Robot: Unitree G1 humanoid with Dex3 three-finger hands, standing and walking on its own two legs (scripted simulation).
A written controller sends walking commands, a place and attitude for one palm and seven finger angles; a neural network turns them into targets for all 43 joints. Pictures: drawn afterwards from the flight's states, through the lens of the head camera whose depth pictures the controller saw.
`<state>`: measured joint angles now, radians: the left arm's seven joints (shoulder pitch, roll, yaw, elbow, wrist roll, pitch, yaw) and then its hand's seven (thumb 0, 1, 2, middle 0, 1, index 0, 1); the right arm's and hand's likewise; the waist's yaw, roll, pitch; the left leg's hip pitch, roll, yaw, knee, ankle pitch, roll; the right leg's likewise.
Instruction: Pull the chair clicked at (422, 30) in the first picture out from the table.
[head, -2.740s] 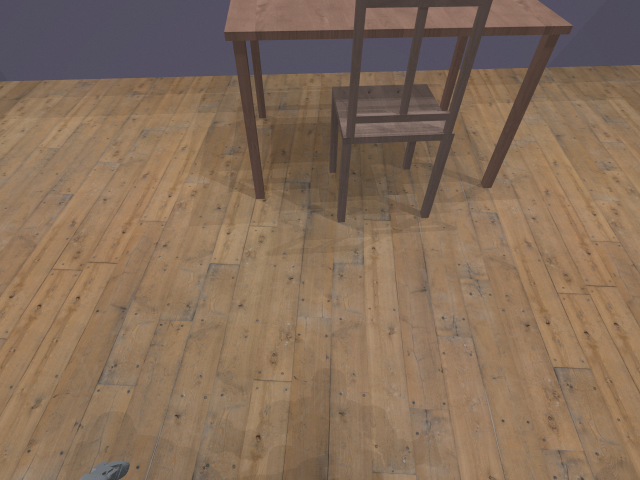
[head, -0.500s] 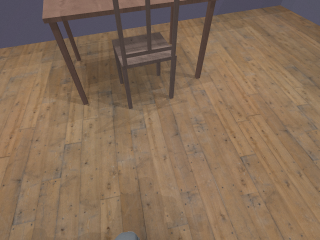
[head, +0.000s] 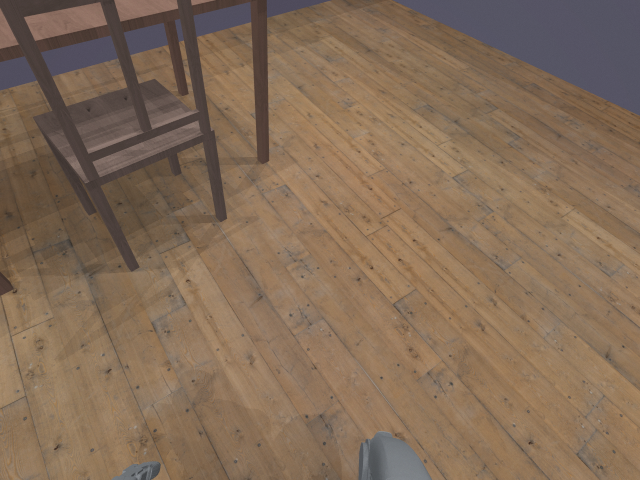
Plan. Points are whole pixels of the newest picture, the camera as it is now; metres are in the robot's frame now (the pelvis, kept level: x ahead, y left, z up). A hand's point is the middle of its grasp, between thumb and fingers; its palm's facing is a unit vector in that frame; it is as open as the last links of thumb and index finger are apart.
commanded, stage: walk to a spot facing it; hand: left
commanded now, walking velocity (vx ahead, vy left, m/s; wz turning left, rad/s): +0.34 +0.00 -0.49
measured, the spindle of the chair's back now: (129, 73) +1.01 +0.52 -0.07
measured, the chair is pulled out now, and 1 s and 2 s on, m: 0.00 0.00 0.00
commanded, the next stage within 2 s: turn to face it in 1.18 s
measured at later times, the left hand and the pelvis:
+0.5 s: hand (210, 361) +0.31 +0.18 -0.17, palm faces -0.17 -0.96 -0.24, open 7.2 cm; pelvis +0.23 -0.01 +0.00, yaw -13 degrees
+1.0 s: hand (280, 234) +0.60 +0.10 -0.17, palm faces -0.43 -0.89 -0.16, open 7.3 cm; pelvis +0.45 -0.04 +0.00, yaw -27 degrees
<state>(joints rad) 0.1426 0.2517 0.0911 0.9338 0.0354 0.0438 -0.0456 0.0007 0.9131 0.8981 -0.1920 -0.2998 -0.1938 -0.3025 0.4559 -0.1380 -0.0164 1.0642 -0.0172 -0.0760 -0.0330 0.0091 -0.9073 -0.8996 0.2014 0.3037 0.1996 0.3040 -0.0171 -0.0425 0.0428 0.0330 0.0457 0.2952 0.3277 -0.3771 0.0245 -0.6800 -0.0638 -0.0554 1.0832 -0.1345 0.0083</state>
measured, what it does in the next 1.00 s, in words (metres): walks ahead, turning right: right foot, then left foot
